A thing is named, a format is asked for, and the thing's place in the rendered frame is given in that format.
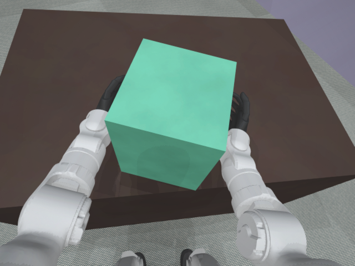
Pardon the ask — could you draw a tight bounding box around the robot right forearm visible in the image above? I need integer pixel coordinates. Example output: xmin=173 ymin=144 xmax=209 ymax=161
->
xmin=220 ymin=129 xmax=307 ymax=247

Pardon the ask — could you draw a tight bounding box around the robot left forearm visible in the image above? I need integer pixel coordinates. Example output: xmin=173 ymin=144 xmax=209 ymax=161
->
xmin=17 ymin=109 xmax=111 ymax=233

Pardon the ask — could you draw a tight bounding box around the robot right hand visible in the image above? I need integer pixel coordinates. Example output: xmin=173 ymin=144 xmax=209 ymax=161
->
xmin=229 ymin=92 xmax=250 ymax=132

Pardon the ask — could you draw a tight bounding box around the left robot foot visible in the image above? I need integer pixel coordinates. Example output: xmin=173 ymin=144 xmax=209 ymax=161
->
xmin=135 ymin=252 xmax=146 ymax=266

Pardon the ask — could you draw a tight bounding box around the right robot shin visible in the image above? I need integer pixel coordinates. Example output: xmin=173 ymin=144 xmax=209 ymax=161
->
xmin=190 ymin=248 xmax=205 ymax=257

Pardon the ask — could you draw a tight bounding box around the robot left hand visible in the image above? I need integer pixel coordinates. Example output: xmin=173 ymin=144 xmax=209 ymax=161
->
xmin=96 ymin=75 xmax=125 ymax=112

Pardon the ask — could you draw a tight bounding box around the robot left upper arm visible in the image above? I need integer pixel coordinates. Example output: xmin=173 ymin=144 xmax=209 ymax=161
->
xmin=0 ymin=184 xmax=92 ymax=266

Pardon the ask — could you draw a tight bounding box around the pedestal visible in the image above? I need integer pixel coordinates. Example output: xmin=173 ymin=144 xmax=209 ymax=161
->
xmin=0 ymin=9 xmax=355 ymax=230

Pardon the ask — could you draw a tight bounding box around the robot right upper arm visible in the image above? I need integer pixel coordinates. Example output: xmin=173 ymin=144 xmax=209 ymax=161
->
xmin=236 ymin=208 xmax=342 ymax=266

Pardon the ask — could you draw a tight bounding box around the carton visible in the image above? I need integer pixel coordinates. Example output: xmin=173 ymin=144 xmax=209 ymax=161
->
xmin=104 ymin=38 xmax=237 ymax=191

